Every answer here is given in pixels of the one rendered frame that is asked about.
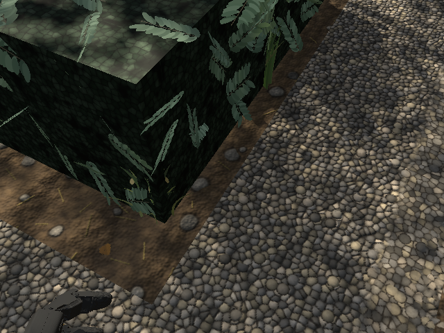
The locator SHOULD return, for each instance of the robot left hand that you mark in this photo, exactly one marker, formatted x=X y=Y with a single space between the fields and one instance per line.
x=65 y=307

